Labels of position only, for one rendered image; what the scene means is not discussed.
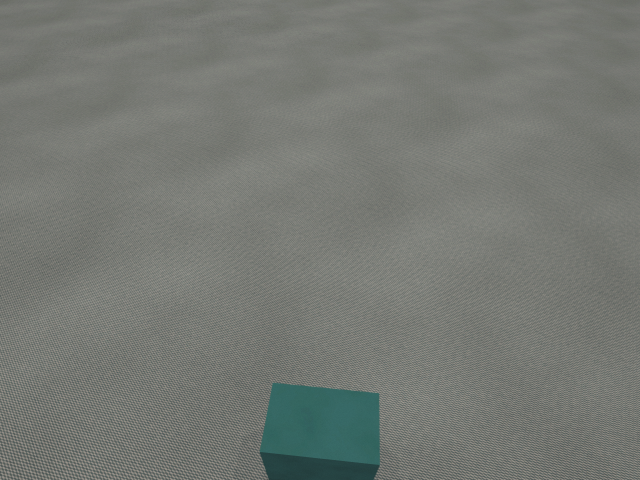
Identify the carton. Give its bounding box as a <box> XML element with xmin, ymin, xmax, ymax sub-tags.
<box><xmin>260</xmin><ymin>383</ymin><xmax>380</xmax><ymax>480</ymax></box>

